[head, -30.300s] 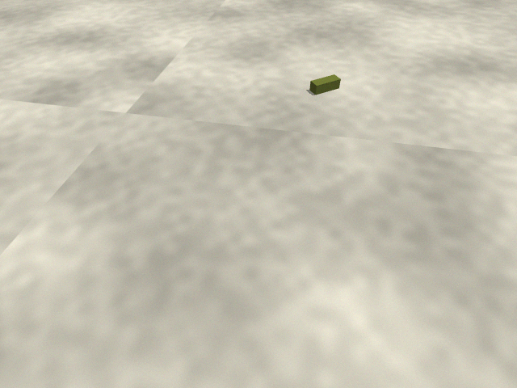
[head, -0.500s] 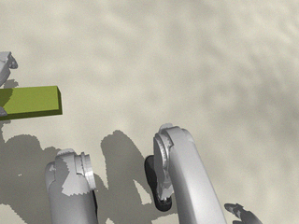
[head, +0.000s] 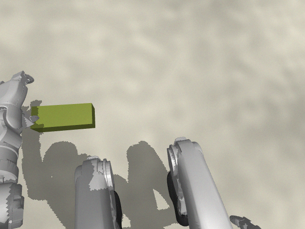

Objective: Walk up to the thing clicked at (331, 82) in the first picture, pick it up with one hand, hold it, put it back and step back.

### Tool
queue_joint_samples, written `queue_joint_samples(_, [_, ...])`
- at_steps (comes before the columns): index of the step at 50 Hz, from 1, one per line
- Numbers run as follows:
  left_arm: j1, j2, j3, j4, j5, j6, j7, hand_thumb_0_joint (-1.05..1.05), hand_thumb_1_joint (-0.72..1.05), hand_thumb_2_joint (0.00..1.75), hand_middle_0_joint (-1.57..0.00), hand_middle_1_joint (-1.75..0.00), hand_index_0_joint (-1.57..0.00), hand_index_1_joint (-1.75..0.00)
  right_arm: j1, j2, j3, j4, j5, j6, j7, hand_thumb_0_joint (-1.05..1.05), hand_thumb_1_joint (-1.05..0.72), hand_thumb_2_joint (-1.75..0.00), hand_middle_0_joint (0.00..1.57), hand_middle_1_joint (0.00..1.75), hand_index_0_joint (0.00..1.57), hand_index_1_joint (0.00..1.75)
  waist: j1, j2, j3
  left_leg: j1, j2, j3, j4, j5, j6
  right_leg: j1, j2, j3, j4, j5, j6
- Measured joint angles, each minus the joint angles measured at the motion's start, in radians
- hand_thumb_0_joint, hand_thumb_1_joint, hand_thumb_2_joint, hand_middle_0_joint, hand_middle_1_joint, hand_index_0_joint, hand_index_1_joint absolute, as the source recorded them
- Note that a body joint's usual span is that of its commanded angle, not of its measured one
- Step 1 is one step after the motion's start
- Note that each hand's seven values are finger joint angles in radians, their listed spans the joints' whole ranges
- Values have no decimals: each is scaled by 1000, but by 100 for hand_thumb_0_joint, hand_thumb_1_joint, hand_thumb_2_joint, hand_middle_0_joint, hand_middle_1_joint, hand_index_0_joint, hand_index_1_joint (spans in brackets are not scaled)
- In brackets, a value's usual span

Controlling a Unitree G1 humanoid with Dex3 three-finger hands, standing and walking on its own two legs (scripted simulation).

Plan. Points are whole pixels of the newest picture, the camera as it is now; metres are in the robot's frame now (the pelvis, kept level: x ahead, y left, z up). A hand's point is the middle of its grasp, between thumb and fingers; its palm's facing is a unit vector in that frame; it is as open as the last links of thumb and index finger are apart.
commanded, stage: home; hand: left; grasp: from above
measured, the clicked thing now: (65, 117) +0.50 +0.27 -0.36
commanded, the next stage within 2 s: none
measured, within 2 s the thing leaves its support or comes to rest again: neither
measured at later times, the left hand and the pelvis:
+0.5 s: hand (8, 179) +0.28 +0.21 +0.09, palm faces -0.05 -0.91 -0.42, open 7.5 cm; pelvis +0.02 -0.02 +0.19, yaw +5 degrees
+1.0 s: hand out of the picture +0.22 +0.19 +0.27, palm faces +0.18 -0.96 -0.20, open 7.4 cm; pelvis +0.07 -0.01 +0.31, yaw +6 degrees
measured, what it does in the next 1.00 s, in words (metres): rises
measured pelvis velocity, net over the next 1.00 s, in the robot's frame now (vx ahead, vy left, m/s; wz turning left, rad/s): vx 0.07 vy -0.01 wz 0.11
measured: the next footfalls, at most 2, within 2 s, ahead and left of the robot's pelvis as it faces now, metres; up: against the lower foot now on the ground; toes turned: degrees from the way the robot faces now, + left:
none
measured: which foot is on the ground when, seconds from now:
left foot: down 0.00-1.00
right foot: down 0.00-1.00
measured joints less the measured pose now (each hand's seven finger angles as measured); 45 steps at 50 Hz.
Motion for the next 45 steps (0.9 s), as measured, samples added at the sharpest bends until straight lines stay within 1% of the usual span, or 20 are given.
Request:
queue_joint_samples(1, [46, -17, -6, -63, -50, 10, -28, 0, 4, 94, -23, -64, -21, -65, -3, -5, -5, -7, 6, 4, -7, 1, -89, -89, 21, 30, 21, 30, 12, -1, -5, 25, 1, 2, -25, 1, 0, 24, -1, 0, -23, 1, -1])
queue_joint_samples(3, [137, -50, -16, -183, -137, 21, -74, 0, 14, 93, -23, -59, -21, -60, -14, -12, -15, -21, 19, 8, -23, 1, -90, -89, 21, 30, 21, 30, 34, -9, -12, 77, 4, 5, -75, 7, -2, 72, -2, 0, -70, 7, -5])
queue_joint_samples(5, [223, -84, -18, -297, -207, 26, -103, 0, 25, 91, -22, -53, -21, -55, -26, -17, -29, -37, 30, 11, -39, 1, -90, -89, 21, 30, 21, 30, 55, -21, -21, 127, 6, 6, -125, 15, -5, 120, -3, -3, -117, 14, -8])
queue_joint_samples(7, [297, -117, -24, -391, -266, 33, -110, 0, 37, 89, -22, -48, -21, -49, -40, -19, -44, -50, 39, 11, -54, 1, -90, -90, 21, 30, 21, 30, 73, -35, -33, 176, 5, 5, -172, 23, -9, 169, -6, -6, -160, 19, -10])
queue_joint_samples(9, [354, -148, -27, -447, -310, 38, -97, 0, 49, 89, -22, -43, -21, -44, -64, -20, -52, -56, 48, 7, -70, 1, -90, -90, 21, 30, 20, 30, 85, -48, -42, 230, 4, 4, -217, 31, -14, 222, -10, -10, -201, 24, -15])
queue_joint_samples(10, [378, -161, -28, -464, -325, 45, -88, 0, 54, 88, -22, -41, -21, -42, -79, -20, -56, -58, 51, 4, -77, 1, -90, -90, 21, 30, 20, 30, 89, -53, -44, 257, 4, 3, -240, 36, -17, 249, -12, -12, -221, 27, -18])
queue_joint_samples(12, [423, -184, -30, -493, -354, 73, -72, 0, 64, 89, -22, -38, -21, -38, -107, -15, -61, -66, 59, -4, -88, 1, -90, -90, 21, 30, 20, 30, 96, -60, -50, 312, 3, 2, -285, 45, -21, 302, -14, -15, -263, 33, -21])
queue_joint_samples(14, [467, -206, -35, -521, -396, 110, -60, 0, 72, 89, -22, -35, -21, -36, -130, -9, -63, -75, 65, -16, -98, 1, -90, -90, 21, 30, 20, 30, 102, -63, -56, 368, 4, 2, -332, 54, -26, 357, -15, -18, -306, 41, -23])
queue_joint_samples(16, [513, -228, -43, -553, -450, 151, -53, 0, 77, 89, -21, -34, -21, -34, -148, 0, -59, -83, 72, -30, -110, 1, -90, -90, 20, 30, 20, 30, 108, -64, -63, 427, 7, 2, -380, 62, -29, 413, -14, -20, -350, 48, -24])
queue_joint_samples(22, [666, -295, -64, -660, -640, 249, -34, 0, 86, 89, -21, -31, -21, -31, -168, 39, -30, -102, 83, -77, -149, 1, -90, -90, 21, 30, 20, 30, 113, -60, -61, 627, 20, 6, -534, 84, -37, 604, -8, -24, -494, 69, -33])
queue_joint_samples(25, [741, -328, -71, -714, -713, 287, -24, 1, 88, 90, -21, -31, -21, -31, -153, 58, -16, -109, 87, -98, -170, 1, -90, -90, 21, 30, 20, 30, 110, -57, -55, 729, 26, 7, -616, 97, -40, 703, -4, -27, -572, 80, -37])
queue_joint_samples(27, [786, -349, -71, -745, -751, 307, -15, 1, 88, 90, -21, -30, -21, -30, -137, 67, -8, -108, 89, -110, -184, 1, -90, -90, 21, 30, 20, 30, 107, -57, -53, 795, 30, 9, -670, 105, -42, 768, -2, -28, -623, 88, -40])
queue_joint_samples(30, [844, -378, -63, -784, -798, 338, -3, 1, 89, 90, -21, -30, -20, -30, -104, 76, 1, -102, 91, -125, -207, 1, -90, -90, 21, 30, 21, 30, 103, -57, -51, 892, 36, 10, -748, 118, -44, 865, 1, -31, -702, 101, -43])
queue_joint_samples(36, [956, -420, -34, -867, -875, 403, 8, 1, 90, 90, -21, -30, -20, -30, -23, 78, 10, -93, 91, -146, -257, 1, -90, -90, 21, 30, 21, 30, 96, -57, -50, 1086, 43, 12, -904, 147, -44, 1062, 6, -36, -861, 131, -45])
queue_joint_samples(41, [1076, -439, -29, -967, -918, 449, 2, 1, 90, 90, -20, -30, -20, -30, 44, 70, 8, -106, 90, -167, -289, 2, -90, -90, 21, 30, 21, 30, 96, -49, -46, 1243, 49, 17, -1031, 175, -41, 1222, 10, -36, -994, 162, -43])
queue_joint_samples(45, [1176, -446, -41, -1053, -930, 474, -9, 1, 90, 90, -20, -30, -20, -30, 83, 64, 3, -122, 88, -188, -308, 2, -90, -90, 21, 30, 20, 30, 102, -40, -53, 1345, 50, 22, -1115, 196, -37, 1326, 10, -35, -1083, 185, -41])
